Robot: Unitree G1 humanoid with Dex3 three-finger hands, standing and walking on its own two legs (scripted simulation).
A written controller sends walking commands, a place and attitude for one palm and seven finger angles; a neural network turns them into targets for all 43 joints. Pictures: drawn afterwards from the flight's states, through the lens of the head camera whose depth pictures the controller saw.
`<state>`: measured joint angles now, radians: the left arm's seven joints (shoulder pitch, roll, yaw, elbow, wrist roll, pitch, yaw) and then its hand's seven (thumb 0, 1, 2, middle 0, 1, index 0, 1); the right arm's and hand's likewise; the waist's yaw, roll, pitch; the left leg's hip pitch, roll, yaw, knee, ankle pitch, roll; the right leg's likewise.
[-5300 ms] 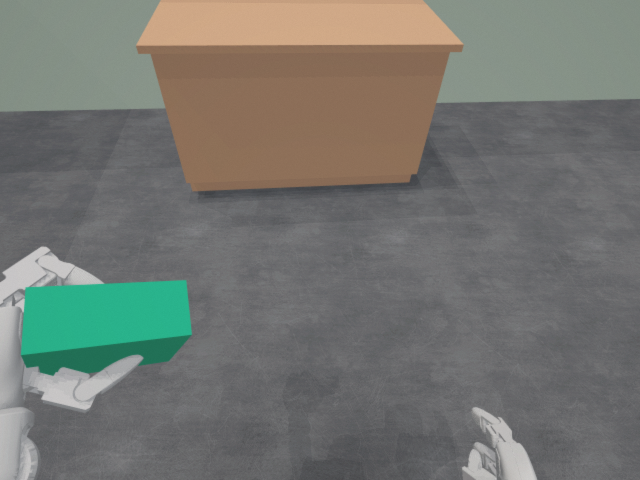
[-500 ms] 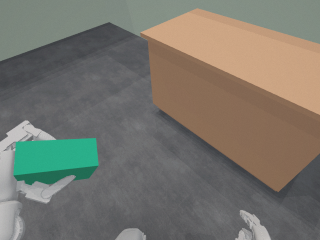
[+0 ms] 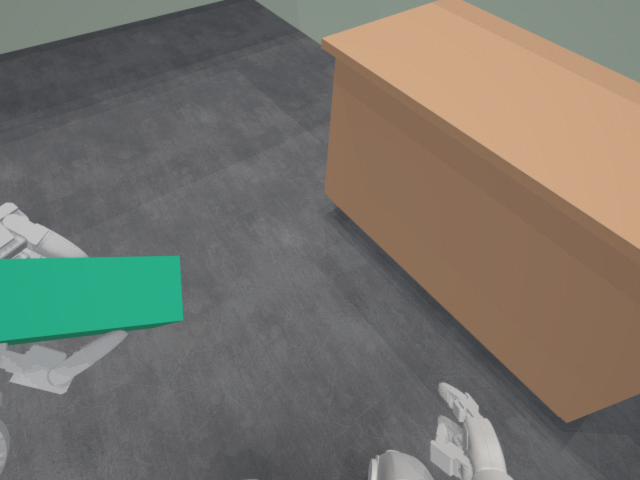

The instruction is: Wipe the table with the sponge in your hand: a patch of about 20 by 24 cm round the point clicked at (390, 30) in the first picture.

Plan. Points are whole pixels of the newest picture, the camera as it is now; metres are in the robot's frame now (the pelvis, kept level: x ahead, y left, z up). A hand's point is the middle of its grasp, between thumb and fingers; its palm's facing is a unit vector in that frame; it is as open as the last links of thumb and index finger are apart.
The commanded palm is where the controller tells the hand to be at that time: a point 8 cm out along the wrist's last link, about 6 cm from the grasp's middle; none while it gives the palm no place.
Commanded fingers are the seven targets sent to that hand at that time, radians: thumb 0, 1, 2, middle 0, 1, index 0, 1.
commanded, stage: turn to face it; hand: left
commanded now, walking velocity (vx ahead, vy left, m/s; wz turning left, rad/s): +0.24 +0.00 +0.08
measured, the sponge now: (115, 299) +0.24 +0.20 +0.17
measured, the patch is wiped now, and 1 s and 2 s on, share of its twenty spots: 0.00 0.00 0.00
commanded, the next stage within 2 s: none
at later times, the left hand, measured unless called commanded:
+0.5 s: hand (210, 220) +0.32 +0.13 +0.18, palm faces +0.21 -0.86 -0.46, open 9.7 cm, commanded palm +0.26 +0.20 +0.18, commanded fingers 0.00 0.10 1.30 -1.20 -1.60 -1.20 -1.60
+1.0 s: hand (344, 224) +0.34 +0.01 +0.17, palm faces -0.08 -0.82 -0.57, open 9.7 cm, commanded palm +0.29 +0.10 +0.18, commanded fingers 0.00 0.10 1.30 -1.20 -1.60 -1.20 -1.60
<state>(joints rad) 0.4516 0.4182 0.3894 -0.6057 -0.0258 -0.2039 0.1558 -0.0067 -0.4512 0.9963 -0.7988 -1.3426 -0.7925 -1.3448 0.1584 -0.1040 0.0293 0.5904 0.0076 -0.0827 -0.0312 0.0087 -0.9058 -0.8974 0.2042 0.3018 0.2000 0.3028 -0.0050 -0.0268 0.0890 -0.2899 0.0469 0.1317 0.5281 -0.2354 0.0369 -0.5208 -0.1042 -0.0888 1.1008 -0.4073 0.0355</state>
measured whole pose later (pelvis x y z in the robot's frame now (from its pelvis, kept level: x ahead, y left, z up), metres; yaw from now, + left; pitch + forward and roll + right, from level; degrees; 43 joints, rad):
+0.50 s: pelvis +0.07 -0.06 +0.00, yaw -8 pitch +1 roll +2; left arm 0.50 0.43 0.39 -0.63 -0.04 -0.22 0.14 -0.01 -0.45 1.00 -0.80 -1.34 -0.79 -1.35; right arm 0.11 -0.25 -0.02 0.54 0.00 -0.03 -0.05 0.01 -0.91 -0.90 0.20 0.30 0.20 0.30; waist -0.01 -0.05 0.09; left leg -0.40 0.05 0.07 0.76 -0.41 -0.07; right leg -0.35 0.02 -0.05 0.55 -0.23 -0.07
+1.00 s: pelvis +0.03 -0.09 -0.01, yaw -26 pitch +0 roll -1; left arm 0.45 0.44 0.39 -0.58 -0.03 -0.18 0.12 -0.01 -0.45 1.00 -0.79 -1.34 -0.79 -1.35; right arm 0.17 -0.18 0.03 0.53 0.01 -0.03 0.01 0.01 -0.90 -0.90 0.21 0.30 0.20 0.30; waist -0.01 0.08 0.19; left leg -0.38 0.24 0.15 0.88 -0.48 -0.09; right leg -0.32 0.01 -0.15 0.64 -0.31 -0.06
